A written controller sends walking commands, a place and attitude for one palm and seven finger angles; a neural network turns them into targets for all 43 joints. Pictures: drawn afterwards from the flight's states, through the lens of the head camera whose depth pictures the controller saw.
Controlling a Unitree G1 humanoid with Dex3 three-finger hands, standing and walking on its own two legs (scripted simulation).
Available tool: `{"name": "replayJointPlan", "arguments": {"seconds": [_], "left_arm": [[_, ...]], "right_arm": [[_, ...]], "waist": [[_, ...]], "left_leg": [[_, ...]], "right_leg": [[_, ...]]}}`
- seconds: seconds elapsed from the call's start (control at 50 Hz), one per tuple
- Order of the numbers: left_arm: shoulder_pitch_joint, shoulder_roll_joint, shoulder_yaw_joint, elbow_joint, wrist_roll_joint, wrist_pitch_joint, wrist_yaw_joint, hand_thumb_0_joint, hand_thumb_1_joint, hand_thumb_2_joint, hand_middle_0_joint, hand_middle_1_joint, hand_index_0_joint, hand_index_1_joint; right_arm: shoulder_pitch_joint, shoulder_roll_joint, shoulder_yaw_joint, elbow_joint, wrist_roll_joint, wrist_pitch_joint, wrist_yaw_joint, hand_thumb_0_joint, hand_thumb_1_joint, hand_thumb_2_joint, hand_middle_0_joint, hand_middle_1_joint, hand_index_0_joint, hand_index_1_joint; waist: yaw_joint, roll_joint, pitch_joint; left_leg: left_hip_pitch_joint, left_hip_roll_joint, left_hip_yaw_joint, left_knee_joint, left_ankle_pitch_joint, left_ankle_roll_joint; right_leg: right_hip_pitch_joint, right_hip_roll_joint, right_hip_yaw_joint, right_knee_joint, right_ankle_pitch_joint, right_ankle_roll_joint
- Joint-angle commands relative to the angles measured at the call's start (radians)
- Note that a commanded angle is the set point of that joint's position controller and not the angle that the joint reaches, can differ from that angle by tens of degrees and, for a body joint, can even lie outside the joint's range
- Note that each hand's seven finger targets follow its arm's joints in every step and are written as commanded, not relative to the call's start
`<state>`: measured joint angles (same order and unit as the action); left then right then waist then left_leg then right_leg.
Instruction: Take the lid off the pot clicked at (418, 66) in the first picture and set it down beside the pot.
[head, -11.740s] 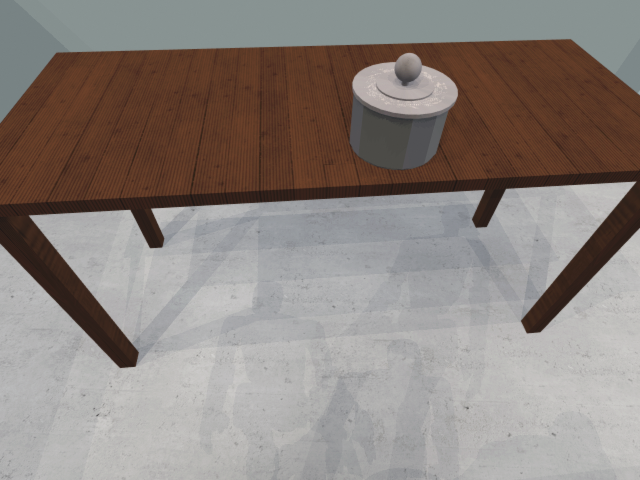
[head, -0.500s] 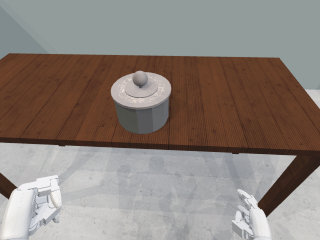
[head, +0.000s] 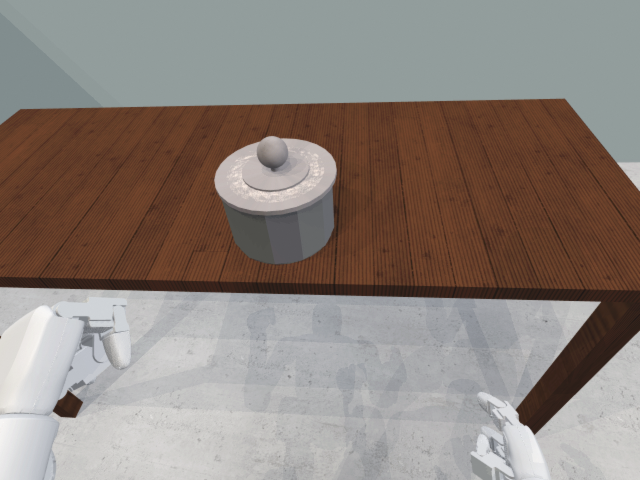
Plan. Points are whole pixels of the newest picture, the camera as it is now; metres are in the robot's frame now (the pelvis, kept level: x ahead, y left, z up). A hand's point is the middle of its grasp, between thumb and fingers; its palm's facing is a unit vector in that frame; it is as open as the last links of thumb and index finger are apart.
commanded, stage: reach forward and open the fingers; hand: left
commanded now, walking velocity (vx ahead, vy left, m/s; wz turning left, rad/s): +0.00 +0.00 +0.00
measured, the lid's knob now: (272, 152) +0.53 +0.14 +0.15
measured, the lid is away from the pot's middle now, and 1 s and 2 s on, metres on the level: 0.00 0.00 0.00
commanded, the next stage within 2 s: move the open hand above the knob in 1.50 s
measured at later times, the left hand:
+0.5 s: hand (68, 318) +0.21 +0.27 +0.17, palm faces -0.09 -0.02 -1.00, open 5.5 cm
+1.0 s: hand (72, 244) +0.25 +0.26 +0.23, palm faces +0.09 +0.01 -1.00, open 10.0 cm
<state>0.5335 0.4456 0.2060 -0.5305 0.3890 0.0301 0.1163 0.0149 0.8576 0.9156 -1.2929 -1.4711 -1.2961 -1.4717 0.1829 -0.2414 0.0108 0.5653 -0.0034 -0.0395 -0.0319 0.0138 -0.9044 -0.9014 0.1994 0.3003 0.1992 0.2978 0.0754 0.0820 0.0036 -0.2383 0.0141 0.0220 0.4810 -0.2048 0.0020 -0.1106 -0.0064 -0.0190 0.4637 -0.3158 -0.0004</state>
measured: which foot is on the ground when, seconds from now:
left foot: down 0.00-1.00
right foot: down 0.00-1.00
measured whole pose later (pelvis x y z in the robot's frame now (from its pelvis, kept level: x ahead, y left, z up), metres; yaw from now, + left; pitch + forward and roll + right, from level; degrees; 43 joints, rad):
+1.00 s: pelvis -0.06 +0.02 +0.00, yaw +2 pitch -4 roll +0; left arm -0.32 0.71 0.03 -0.15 0.74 0.13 -0.37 0.00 -0.39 1.66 -0.88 -0.10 -0.88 -0.10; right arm 0.11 -0.28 0.04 0.59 0.05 0.02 0.01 0.01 -0.91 -0.90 0.20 0.30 0.20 0.30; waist 0.07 0.14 0.02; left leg -0.29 -0.02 0.01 0.45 -0.10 0.03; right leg -0.19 -0.04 -0.03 0.52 -0.26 0.02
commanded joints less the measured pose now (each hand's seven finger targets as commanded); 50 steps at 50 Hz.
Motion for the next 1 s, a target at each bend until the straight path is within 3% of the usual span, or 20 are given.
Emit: {"name": "replayJointPlan", "arguments": {"seconds": [0.0, 0.04, 0.06, 0.14, 0.18, 0.22, 0.24, 0.36, 0.4, 0.46, 0.5, 0.54, 0.58, 0.64, 0.66, 0.74, 0.8, 0.84, 0.88, 0.98], "left_arm": [[-0.066, 0.319, 0.138, -0.152, 0.283, 0.096, -0.007, 0.0, 0.668, 1.047, -1.228, -1.252, -1.228, -1.252], [-0.107, 0.378, 0.154, -0.125, 0.323, 0.121, -0.064, 0.0, 0.601, 1.089, -1.209, -1.181, -1.209, -1.181], [-0.154, 0.381, 0.12, -0.122, 0.331, 0.123, -0.098, 0.0, 0.567, 1.11, -1.2, -1.145, -1.2, -1.145], [-0.247, 0.411, 0.095, -0.083, 0.305, 0.116, -0.22, 0.0, 0.435, 1.194, -1.158, -1.003, -1.158, -1.003], [-0.354, 0.474, 0.116, -0.049, 0.301, 0.097, -0.269, 0.0, 0.369, 1.236, -1.137, -0.932, -1.137, -0.932], [-0.415, 0.521, 0.137, -0.013, 0.305, 0.084, -0.313, 0.0, 0.305, 1.278, -1.113, -0.861, -1.113, -0.861], [-0.434, 0.532, 0.146, -0.026, 0.307, 0.082, -0.331, 0.0, 0.273, 1.299, -1.102, -0.826, -1.102, -0.826], [-0.577, 0.521, 0.104, 0.073, 0.297, 0.066, -0.418, 0.0, 0.085, 1.395, -1.028, -0.613, -1.028, -0.613], [-0.652, 0.528, 0.097, 0.087, 0.294, 0.061, -0.425, 0.0, 0.023, 1.42, -1.003, -0.542, -1.003, -0.542], [-0.731, 0.531, 0.083, 0.034, 0.309, 0.053, -0.436, 0.0, -0.069, 1.457, -0.966, -0.436, -0.966, -0.436], [-0.749, 0.545, 0.098, 0.095, 0.311, 0.064, -0.435, 0.0, -0.131, 1.484, -0.942, -0.365, -0.942, -0.365], [-0.801, 0.529, 0.084, 0.103, 0.318, 0.077, -0.43, 0.0, -0.194, 1.515, -0.918, -0.294, -0.918, -0.294], [-0.879, 0.535, 0.07, 0.115, 0.322, 0.075, -0.433, 0.0, -0.257, 1.549, -0.896, -0.223, -0.896, -0.223], [-0.906, 0.507, 0.048, 0.116, 0.327, 0.081, -0.429, 0.0, -0.355, 1.606, -0.863, -0.116, -0.863, -0.116], [-0.957, 0.517, 0.033, 0.138, 0.342, 0.082, -0.439, 0.0, -0.388, 1.627, -0.852, -0.081, -0.852, -0.081], [-1.022, 0.53, 0.05, 0.152, 0.345, 0.087, -0.427, 0.0, -0.392, 1.644, -0.855, -0.081, -0.855, -0.081], [-1.083, 0.531, 0.032, 0.215, 0.354, 0.093, -0.436, 0.0, -0.397, 1.661, -0.859, -0.081, -0.859, -0.081], [-1.092, 0.512, 0.024, 0.19, 0.348, 0.096, -0.435, 0.0, -0.4, 1.674, -0.861, -0.081, -0.861, -0.081], [-1.15, 0.525, 0.017, 0.218, 0.357, 0.1, -0.445, 0.0, -0.403, 1.687, -0.864, -0.081, -0.864, -0.081], [-1.257, 0.53, -0.005, 0.288, 0.37, 0.107, -0.459, 0.0, -0.411, 1.721, -0.871, -0.081, -0.871, -0.081]], "right_arm": [[-0.229, -0.118, -0.031, -0.194, 0.014, 0.047, 0.012, 0.0, -0.9, -0.9, 0.2, 0.3, 0.2, 0.3], [-0.276, -0.118, -0.034, -0.199, 0.037, 0.057, 0.013, 0.0, -0.9, -0.9, 0.2, 0.3, 0.2, 0.3], [-0.258, -0.123, -0.033, -0.196, 0.038, 0.059, 0.014, 0.0, -0.9, -0.9, 0.2, 0.3, 0.2, 0.3], [-0.289, -0.128, -0.035, -0.191, 0.056, 0.037, 0.014, 0.0, -0.9, -0.9, 0.2, 0.3, 0.2, 0.3], [-0.255, -0.136, -0.035, -0.169, 0.051, 0.032, 0.003, 0.0, -0.9, -0.9, 0.2, 0.3, 0.2, 0.3], [-0.252, -0.136, -0.03, -0.161, 0.048, 0.025, -0.006, 0.0, -0.9, -0.9, 0.2, 0.3, 0.2, 0.3], [-0.281, -0.134, -0.029, -0.173, 0.053, 0.017, -0.001, 0.0, -0.9, -0.9, 0.2, 0.3, 0.2, 0.3], [-0.261, -0.134, -0.02, -0.162, 0.047, 0.02, 0.008, 0.0, -0.9, -0.9, 0.2, 0.3, 0.2, 0.3], [-0.268, -0.139, -0.023, -0.164, 0.049, 0.019, 0.006, 0.0, -0.9, -0.9, 0.2, 0.3, 0.2, 0.3], [-0.277, -0.129, -0.017, -0.175, 0.047, 0.007, 0.015, 0.0, -0.9, -0.9, 0.2, 0.3, 0.2, 0.3], [-0.267, -0.139, -0.022, -0.166, 0.047, 0.011, 0.015, 0.0, -0.9, -0.9, 0.2, 0.3, 0.2, 0.3], [-0.278, -0.137, -0.019, -0.18, 0.057, 0.006, 0.023, 0.0, -0.9, -0.9, 0.2, 0.3, 0.2, 0.3], [-0.273, -0.137, -0.018, -0.172, 0.057, 0.012, 0.023, 0.0, -0.9, -0.9, 0.2, 0.3, 0.2, 0.3], [-0.283, -0.133, -0.016, -0.184, 0.059, 0.004, 0.029, 0.0, -0.9, -0.9, 0.2, 0.3, 0.2, 0.3], [-0.277, -0.131, -0.009, -0.17, 0.051, 0.01, 0.028, 0.0, -0.9, -0.9, 0.2, 0.3, 0.2, 0.3], [-0.281, -0.134, -0.011, -0.173, 0.059, 0.002, 0.032, 0.0, -0.9, -0.9, 0.2, 0.3, 0.2, 0.3], [-0.268, -0.139, -0.012, -0.156, 0.052, 0.01, 0.027, 0.0, -0.9, -0.9, 0.2, 0.3, 0.2, 0.3], [-0.278, -0.134, -0.01, -0.168, 0.061, 0.002, 0.035, 0.0, -0.9, -0.9, 0.2, 0.3, 0.2, 0.3], [-0.27, -0.137, -0.009, -0.158, 0.058, 0.007, 0.033, 0.0, -0.9, -0.9, 0.2, 0.3, 0.2, 0.3], [-0.266, -0.139, -0.005, -0.149, 0.062, 0.003, 0.028, 0.0, -0.9, -0.9, 0.2, 0.3, 0.2, 0.3]], "waist": [[0.022, -0.017, -0.118], [0.021, -0.023, -0.148], [0.013, -0.028, -0.176], [-0.002, -0.048, -0.163], [-0.011, -0.089, -0.165], [-0.006, -0.074, -0.15], [-0.006, -0.038, -0.153], [-0.008, -0.029, -0.153], [-0.007, -0.022, -0.127], [0.002, 0.023, -0.218], [0.005, -0.009, -0.178], [-0.004, 0.039, -0.171], [0.006, -0.008, -0.173], [0.001, 0.04, -0.187], [0.006, 0.007, -0.204], [0.005, 0.04, -0.197], [0.012, -0.004, -0.179], [0.006, 0.042, -0.207], [0.008, -0.017, -0.201], [0.004, -0.014, -0.188]], "left_leg": [[0.065, -0.021, 0.026, -0.016, 0.183, 0.021], [0.082, -0.023, 0.017, -0.005, 0.183, 0.026], [0.084, -0.029, 0.01, -0.008, 0.188, 0.031], [0.113, -0.039, -0.01, -0.009, 0.202, 0.04], [0.114, -0.043, -0.021, -0.021, 0.203, 0.044], [0.121, -0.049, -0.022, -0.03, 0.2, 0.046], [0.135, -0.05, -0.023, -0.021, 0.209, 0.046], [0.138, -0.061, -0.025, -0.058, 0.188, 0.04], [0.135, -0.057, -0.028, -0.074, 0.143, 0.038], [0.178, -0.06, -0.034, -0.078, 0.165, 0.037], [0.152, -0.054, -0.039, -0.09, 0.125, 0.033], [0.162, -0.053, -0.044, -0.087, 0.096, 0.03], [0.148, -0.045, -0.049, -0.116, 0.056, 0.027], [0.163, -0.048, -0.054, -0.107, 0.035, 0.027], [0.151, -0.047, -0.054, -0.13, 0.018, 0.025], [0.147, -0.042, -0.061, -0.125, -0.018, 0.021], [0.121, -0.039, -0.059, -0.146, -0.061, 0.021], [0.144, -0.043, -0.056, -0.121, -0.03, 0.021], [0.127, -0.038, -0.056, -0.136, -0.052, 0.021], [0.108, -0.043, -0.048, -0.132, -0.088, 0.021]], "right_leg": [[-0.122, 0.023, -0.017, -0.045, 0.187, -0.016], [-0.11, 0.023, 0.001, -0.05, 0.224, -0.011], [-0.099, 0.013, -0.012, -0.043, 0.238, -0.002], [-0.113, 0.018, -0.016, -0.062, 0.295, 0.01], [-0.107, 0.011, -0.026, -0.068, 0.293, 0.02], [-0.111, 0.011, -0.026, -0.083, 0.29, 0.022], [-0.111, 0.02, -0.021, -0.083, 0.302, 0.015], [-0.103, 0.024, -0.044, -0.099, 0.253, 0.016], [-0.122, 0.027, -0.043, -0.111, 0.196, 0.016], [-0.087, 0.029, -0.043, -0.094, 0.189, 0.006], [-0.102, 0.034, -0.043, -0.099, 0.152, 0.007], [-0.122, 0.043, -0.042, -0.088, 0.106, -0.004], [-0.114, 0.037, -0.048, -0.094, 0.062, -0.001], [-0.132, 0.046, -0.041, -0.079, 0.043, -0.01], [-0.116, 0.04, -0.048, -0.082, 0.033, -0.009], [-0.135, 0.047, -0.041, -0.065, 0.005, -0.014], [-0.141, 0.04, -0.042, -0.07, -0.019, -0.011], [-0.144, 0.044, -0.036, -0.058, -0.001, -0.015], [-0.143, 0.036, -0.039, -0.062, -0.015, -0.009], [-0.162, 0.031, -0.035, -0.06, -0.049, -0.009]]}}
